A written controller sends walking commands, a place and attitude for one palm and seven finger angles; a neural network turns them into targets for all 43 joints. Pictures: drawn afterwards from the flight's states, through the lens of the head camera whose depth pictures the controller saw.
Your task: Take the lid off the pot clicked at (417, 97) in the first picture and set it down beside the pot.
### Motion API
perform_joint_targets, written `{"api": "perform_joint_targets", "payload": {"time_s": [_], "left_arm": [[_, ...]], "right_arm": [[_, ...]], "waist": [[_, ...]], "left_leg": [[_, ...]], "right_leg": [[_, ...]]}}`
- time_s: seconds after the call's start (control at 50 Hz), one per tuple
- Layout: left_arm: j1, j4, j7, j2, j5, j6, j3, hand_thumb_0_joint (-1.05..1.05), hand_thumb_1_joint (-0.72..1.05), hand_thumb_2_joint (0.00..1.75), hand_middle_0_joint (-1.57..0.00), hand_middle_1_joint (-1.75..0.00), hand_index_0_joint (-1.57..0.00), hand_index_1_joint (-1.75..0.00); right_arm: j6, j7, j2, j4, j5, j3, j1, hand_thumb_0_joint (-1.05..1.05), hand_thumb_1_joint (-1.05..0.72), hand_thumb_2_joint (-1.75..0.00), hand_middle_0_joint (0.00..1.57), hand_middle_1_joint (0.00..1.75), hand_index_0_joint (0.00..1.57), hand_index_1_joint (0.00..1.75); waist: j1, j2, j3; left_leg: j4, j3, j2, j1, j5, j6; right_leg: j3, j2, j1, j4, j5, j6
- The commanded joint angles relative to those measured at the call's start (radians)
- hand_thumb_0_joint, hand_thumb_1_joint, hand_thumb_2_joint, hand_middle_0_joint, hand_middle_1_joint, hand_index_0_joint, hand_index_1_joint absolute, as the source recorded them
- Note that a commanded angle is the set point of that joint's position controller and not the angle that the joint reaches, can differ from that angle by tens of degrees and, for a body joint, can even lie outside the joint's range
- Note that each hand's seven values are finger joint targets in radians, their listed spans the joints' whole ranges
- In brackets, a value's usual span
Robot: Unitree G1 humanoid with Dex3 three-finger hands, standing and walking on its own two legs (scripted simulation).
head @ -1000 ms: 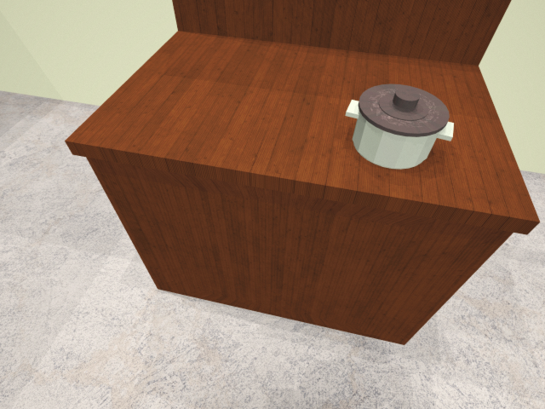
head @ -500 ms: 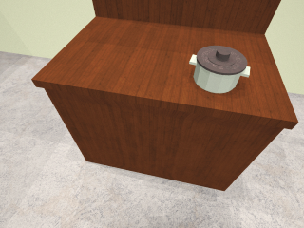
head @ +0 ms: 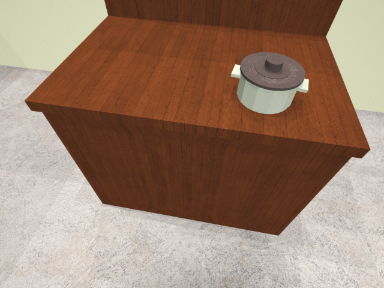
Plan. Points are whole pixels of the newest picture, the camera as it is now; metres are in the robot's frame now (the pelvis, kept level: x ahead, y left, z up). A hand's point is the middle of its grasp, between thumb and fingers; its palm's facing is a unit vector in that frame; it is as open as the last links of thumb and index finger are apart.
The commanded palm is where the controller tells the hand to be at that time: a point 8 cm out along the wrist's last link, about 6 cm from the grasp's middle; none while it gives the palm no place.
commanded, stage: turn to face it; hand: left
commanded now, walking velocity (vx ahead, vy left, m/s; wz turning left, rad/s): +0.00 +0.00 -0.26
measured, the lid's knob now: (274, 62) +0.66 -0.18 +0.12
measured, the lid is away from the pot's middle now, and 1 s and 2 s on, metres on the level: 0.00 0.00 0.00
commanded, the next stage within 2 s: take the last steps up to it in 0.04 s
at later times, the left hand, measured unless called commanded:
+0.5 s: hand out of the picture +0.13 +0.14 -0.17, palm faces -0.08 -0.97 -0.24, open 7.4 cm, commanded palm none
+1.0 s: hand (171, 243) +0.25 +0.07 -0.17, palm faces -0.15 -0.97 -0.22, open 7.3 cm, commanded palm none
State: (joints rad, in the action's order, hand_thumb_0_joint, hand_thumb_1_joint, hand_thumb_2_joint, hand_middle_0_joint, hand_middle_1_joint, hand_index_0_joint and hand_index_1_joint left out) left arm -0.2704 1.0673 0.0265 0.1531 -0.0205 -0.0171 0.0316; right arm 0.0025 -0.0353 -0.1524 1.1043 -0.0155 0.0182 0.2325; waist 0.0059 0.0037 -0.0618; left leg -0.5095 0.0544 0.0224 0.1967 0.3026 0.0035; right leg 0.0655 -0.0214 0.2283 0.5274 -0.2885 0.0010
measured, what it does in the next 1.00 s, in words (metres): walks ahead: left foot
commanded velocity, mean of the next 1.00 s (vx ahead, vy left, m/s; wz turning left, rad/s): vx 0.02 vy -0.07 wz -0.14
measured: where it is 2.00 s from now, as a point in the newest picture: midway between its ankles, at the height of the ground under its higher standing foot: outside the picture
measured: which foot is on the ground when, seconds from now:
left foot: down 0.00-0.42, up 0.44-0.72, down 0.74-1.00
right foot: down 0.00-0.74, up 0.76-1.00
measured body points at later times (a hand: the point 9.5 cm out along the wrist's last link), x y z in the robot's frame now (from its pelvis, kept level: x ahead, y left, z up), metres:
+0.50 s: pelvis +0.04 -0.05 -0.01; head +0.08 -0.06 +0.44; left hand +0.13 +0.20 -0.15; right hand +0.01 -0.31 -0.17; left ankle -0.02 +0.09 -0.68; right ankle +0.04 -0.14 -0.74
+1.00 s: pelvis +0.14 -0.10 +0.00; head +0.21 -0.10 +0.44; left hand +0.26 +0.12 -0.16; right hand +0.14 -0.34 -0.15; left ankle +0.18 +0.02 -0.74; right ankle +0.12 -0.24 -0.70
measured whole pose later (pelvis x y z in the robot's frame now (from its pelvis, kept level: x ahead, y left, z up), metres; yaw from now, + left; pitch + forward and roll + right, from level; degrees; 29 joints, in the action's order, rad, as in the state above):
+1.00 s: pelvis +0.14 -0.10 +0.00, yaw -10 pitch +1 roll -1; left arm -0.16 0.93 0.02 0.21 -0.02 -0.04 0.07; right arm -0.01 -0.04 -0.15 1.01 -0.03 0.03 0.20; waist -0.01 0.03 -0.13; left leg -0.53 0.12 0.10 0.27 0.26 0.01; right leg 0.00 0.03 0.42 0.85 -0.43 -0.02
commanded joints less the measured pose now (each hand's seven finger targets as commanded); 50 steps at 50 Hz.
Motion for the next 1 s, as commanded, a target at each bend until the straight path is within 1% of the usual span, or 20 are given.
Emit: {"api": "perform_joint_targets", "payload": {"time_s": [0.0,0.16,0.22,0.24,0.3,0.36,0.38,0.4,0.42,0.44,0.48,0.52,0.62,0.68,0.7,0.72,0.74,0.8,0.86,0.98], "left_arm": [[-0.039,-0.063,-0.001,0.129,-0.002,0.010,0.040,0.00,0.90,0.90,-0.20,-0.30,-0.20,-0.30],[-0.017,-0.114,-0.017,0.149,-0.007,-0.005,0.052,0.00,0.90,0.90,-0.20,-0.30,-0.20,-0.30],[0.037,-0.159,-0.041,0.112,-0.010,-0.012,0.055,0.00,0.90,0.90,-0.20,-0.30,-0.20,-0.30],[0.091,-0.184,-0.049,0.110,-0.014,-0.012,0.058,0.00,0.90,0.90,-0.20,-0.30,-0.20,-0.30],[0.122,-0.203,-0.072,0.094,-0.011,0.003,0.058,0.00,0.90,0.90,-0.20,-0.30,-0.20,-0.30],[-0.034,-0.143,-0.081,0.097,-0.007,0.008,0.065,0.00,0.90,0.90,-0.20,-0.30,-0.20,-0.30],[-0.155,-0.105,-0.070,0.165,-0.012,0.017,0.077,0.00,0.90,0.90,-0.20,-0.30,-0.20,-0.30],[-0.242,-0.084,-0.048,0.279,-0.013,0.024,0.103,0.00,0.90,0.90,-0.20,-0.30,-0.20,-0.30],[-0.268,-0.089,-0.029,0.259,0.005,0.019,0.096,0.00,0.90,0.90,-0.20,-0.30,-0.20,-0.30],[-0.197,-0.099,-0.023,0.234,0.001,0.019,0.088,0.00,0.90,0.90,-0.20,-0.30,-0.20,-0.30],[-0.053,-0.138,-0.014,0.187,-0.005,0.028,0.072,0.00,0.90,0.90,-0.20,-0.30,-0.20,-0.30],[-0.012,-0.144,-0.013,0.174,-0.012,0.038,0.062,0.00,0.90,0.90,-0.20,-0.30,-0.20,-0.30],[-0.034,-0.124,-0.020,0.180,-0.008,0.034,0.057,0.00,0.90,0.90,-0.20,-0.30,-0.20,-0.30],[-0.021,-0.124,-0.029,0.163,0.004,0.025,0.056,0.00,0.90,0.90,-0.20,-0.30,-0.20,-0.30],[-0.030,-0.134,-0.030,0.123,0.008,0.024,0.051,0.00,0.90,0.90,-0.20,-0.30,-0.20,-0.30],[-0.080,-0.144,-0.032,0.065,0.013,0.019,0.044,0.00,0.90,0.90,-0.20,-0.30,-0.20,-0.30],[-0.070,-0.160,-0.024,0.101,0.001,0.018,0.045,0.00,0.90,0.90,-0.20,-0.30,-0.20,-0.30],[-0.025,-0.143,-0.010,0.099,0.000,-0.002,0.056,0.00,0.90,0.90,-0.20,-0.30,-0.20,-0.30],[-0.023,-0.150,-0.008,0.078,0.005,-0.024,0.050,0.00,0.90,0.90,-0.20,-0.30,-0.20,-0.30],[-0.040,-0.164,-0.005,0.092,0.001,-0.004,0.047,0.00,0.90,0.90,-0.20,-0.30,-0.20,-0.30]], "right_arm": [[0.006,-0.014,-0.128,-0.060,0.003,0.036,0.054,0.00,-0.90,-0.90,0.20,0.30,0.20,0.30],[0.002,-0.012,-0.155,-0.104,-0.006,0.051,0.043,0.00,-0.90,-0.90,0.20,0.30,0.20,0.30],[0.014,-0.015,-0.243,-0.107,-0.017,0.077,0.089,0.00,-0.90,-0.90,0.20,0.30,0.20,0.30],[0.023,-0.014,-0.251,-0.105,-0.019,0.081,0.106,0.00,-0.90,-0.90,0.20,0.30,0.20,0.30],[0.041,-0.016,-0.249,-0.100,-0.025,0.077,0.087,0.00,-0.90,-0.90,0.20,0.30,0.20,0.30],[0.039,-0.013,-0.252,-0.095,-0.025,0.072,0.048,0.00,-0.90,-0.90,0.20,0.30,0.20,0.30],[0.037,-0.006,-0.206,-0.102,-0.016,0.061,0.048,0.00,-0.90,-0.90,0.20,0.30,0.20,0.30],[0.035,0.001,-0.127,-0.154,-0.003,0.040,0.007,0.00,-0.90,-0.90,0.20,0.30,0.20,0.30],[0.029,-0.004,-0.164,-0.181,-0.006,0.040,-0.071,0.00,-0.90,-0.90,0.20,0.30,0.20,0.30],[0.030,-0.001,-0.154,-0.177,-0.002,0.044,-0.101,0.00,-0.90,-0.90,0.20,0.30,0.20,0.30],[0.021,0.013,-0.139,-0.156,-0.013,0.048,-0.049,0.00,-0.90,-0.90,0.20,0.30,0.20,0.30],[0.014,0.018,-0.108,-0.142,-0.012,0.042,-0.011,0.00,-0.90,-0.90,0.20,0.30,0.20,0.30],[0.028,0.013,-0.085,-0.146,-0.003,0.037,0.017,0.00,-0.90,-0.90,0.20,0.30,0.20,0.30],[0.044,-0.003,-0.094,-0.103,-0.007,0.036,0.127,0.00,-0.90,-0.90,0.20,0.30,0.20,0.30],[0.049,-0.017,-0.148,-0.083,-0.011,0.045,0.204,0.00,-0.90,-0.90,0.20,0.30,0.20,0.30],[0.049,-0.026,-0.246,-0.082,-0.023,0.061,0.255,0.00,-0.90,-0.90,0.20,0.30,0.20,0.30],[0.028,-0.027,-0.256,-0.097,-0.014,0.055,0.255,0.00,-0.90,-0.90,0.20,0.30,0.20,0.30],[0.027,-0.036,-0.164,-0.127,-0.012,0.026,0.086,0.00,-0.90,-0.90,0.20,0.30,0.20,0.30],[0.017,-0.031,-0.166,-0.144,-0.007,0.043,0.026,0.00,-0.90,-0.90,0.20,0.30,0.20,0.30],[-0.019,-0.008,-0.196,-0.164,-0.013,0.073,-0.009,0.00,-0.90,-0.90,0.20,0.30,0.20,0.30]], "waist": [[-0.010,-0.017,0.025],[-0.014,0.000,0.032],[-0.046,-0.202,-0.028],[-0.065,-0.197,-0.047],[-0.044,-0.096,-0.025],[0.029,-0.076,0.041],[0.083,0.105,0.065],[0.111,0.404,0.075],[0.134,0.256,0.063],[0.095,0.154,0.021],[0.014,0.035,-0.005],[-0.017,0.061,-0.010],[-0.017,0.101,0.041],[-0.061,0.071,0.091],[-0.095,-0.033,0.101],[-0.091,-0.308,0.140],[-0.090,-0.234,0.123],[-0.024,-0.158,0.036],[-0.007,-0.182,0.097],[0.004,-0.181,0.113]], "left_leg": [[0.062,-0.075,0.109,-0.014,-0.134,-0.038],[0.058,-0.081,0.128,0.005,0.104,-0.052],[0.289,-0.323,0.344,-0.060,0.350,-0.164],[0.330,-0.360,0.408,-0.096,0.274,-0.205],[0.264,-0.219,0.403,-0.126,-0.013,-0.185],[0.042,-0.011,0.278,0.062,-0.051,-0.093],[-0.199,0.101,0.172,0.235,0.021,-0.040],[-0.531,0.160,0.026,0.515,0.354,0.013],[-0.664,0.003,0.063,0.544,0.350,-0.001],[-0.726,-0.027,0.089,0.551,0.286,-0.005],[-0.685,-0.024,0.122,0.444,0.198,0.006],[-0.553,0.018,0.107,0.366,0.156,0.016],[-0.274,0.077,0.060,0.239,0.095,0.010],[-0.002,0.101,0.026,0.001,-0.097,-0.002],[0.068,-0.021,0.121,-0.158,-0.253,-0.039],[0.140,-0.388,0.413,-0.285,-0.573,-0.182],[0.163,-0.456,0.513,-0.190,-0.684,-0.280],[0.131,-0.242,0.395,-0.032,-0.863,-0.230],[0.104,-0.075,0.295,-0.056,-0.887,-0.174],[0.012,-0.041,0.236,-0.017,-0.675,-0.108]], "right_leg": [[0.093,0.081,0.061,-0.037,0.226,0.048],[0.136,0.052,0.136,-0.015,0.002,0.063],[-0.036,-0.031,0.328,0.260,-0.159,0.021],[-0.051,0.025,0.403,0.358,-0.202,0.009],[-0.048,0.105,0.349,0.264,-0.189,0.004],[-0.167,0.027,-0.038,-0.015,-0.022,0.021],[-0.078,0.068,-0.250,-0.136,-0.026,0.062],[0.386,0.345,-0.352,-0.298,-0.105,0.190],[0.470,0.405,-0.282,-0.325,-0.134,0.278],[0.436,0.372,-0.199,-0.329,-0.225,0.301],[0.275,0.316,-0.055,-0.306,-0.150,0.276],[0.141,0.261,-0.016,-0.294,0.064,0.253],[0.079,0.216,-0.069,-0.222,0.297,0.238],[0.012,0.129,-0.043,-0.043,0.381,0.165],[-0.013,0.089,0.072,0.127,0.346,0.108],[-0.104,-0.012,0.283,0.389,-0.071,0.026],[-0.042,-0.004,0.291,0.577,-0.353,0.018],[0.016,0.050,0.293,0.655,-0.269,-0.012],[-0.032,0.049,0.234,0.510,-0.187,-0.024],[-0.135,0.031,0.049,0.128,-0.023,-0.016]]}}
